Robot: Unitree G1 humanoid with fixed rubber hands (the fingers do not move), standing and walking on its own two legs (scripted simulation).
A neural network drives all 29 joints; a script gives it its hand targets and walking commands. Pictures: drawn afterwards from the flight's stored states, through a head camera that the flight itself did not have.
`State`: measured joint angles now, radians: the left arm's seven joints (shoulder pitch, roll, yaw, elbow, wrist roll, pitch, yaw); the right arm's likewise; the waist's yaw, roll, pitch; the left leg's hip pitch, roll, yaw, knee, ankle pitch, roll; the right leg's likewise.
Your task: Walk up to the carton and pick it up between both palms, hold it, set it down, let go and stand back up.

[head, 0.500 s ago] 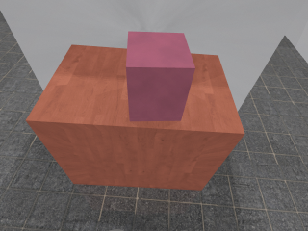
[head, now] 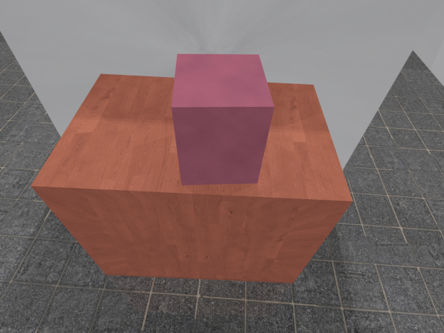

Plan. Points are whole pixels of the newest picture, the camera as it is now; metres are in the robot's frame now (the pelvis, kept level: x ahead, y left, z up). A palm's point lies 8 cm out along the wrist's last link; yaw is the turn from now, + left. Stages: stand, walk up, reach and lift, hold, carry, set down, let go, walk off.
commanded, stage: walk up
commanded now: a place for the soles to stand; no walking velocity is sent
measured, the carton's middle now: (219, 121) +0.58 +0.03 +0.03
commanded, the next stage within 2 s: reach and lift in 1.96 s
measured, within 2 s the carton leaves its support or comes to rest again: neither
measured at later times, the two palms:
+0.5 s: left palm out of the picture +0.12 +0.36 -0.11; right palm (377, 326) +0.16 -0.27 -0.08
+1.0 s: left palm (57, 306) +0.18 +0.32 -0.10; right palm (373, 321) +0.17 -0.28 -0.10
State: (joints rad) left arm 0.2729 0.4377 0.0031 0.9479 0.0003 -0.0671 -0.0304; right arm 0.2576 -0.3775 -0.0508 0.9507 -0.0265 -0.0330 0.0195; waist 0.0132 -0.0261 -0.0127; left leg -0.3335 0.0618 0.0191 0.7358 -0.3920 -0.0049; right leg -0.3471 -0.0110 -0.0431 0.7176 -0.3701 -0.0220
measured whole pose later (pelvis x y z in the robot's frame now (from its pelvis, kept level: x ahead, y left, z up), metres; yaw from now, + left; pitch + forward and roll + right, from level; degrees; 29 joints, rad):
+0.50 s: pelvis +0.09 +0.04 +0.01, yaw +1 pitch -4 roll -2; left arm 0.30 0.44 0.00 0.93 0.00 -0.06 -0.02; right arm 0.26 -0.37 -0.05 0.91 -0.02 -0.05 0.03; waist 0.01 -0.02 0.06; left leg -0.30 0.04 0.03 0.67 -0.31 0.03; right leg -0.39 -0.01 0.01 0.95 -0.46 -0.01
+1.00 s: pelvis +0.12 +0.03 +0.01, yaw -1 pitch -1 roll +0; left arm 0.26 0.36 0.00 0.95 0.00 -0.05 0.00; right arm 0.25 -0.37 -0.05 0.97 -0.01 0.00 0.03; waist 0.01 0.01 0.03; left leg -0.29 0.04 0.01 0.64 -0.35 -0.01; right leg -0.36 -0.01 0.01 0.61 -0.24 0.01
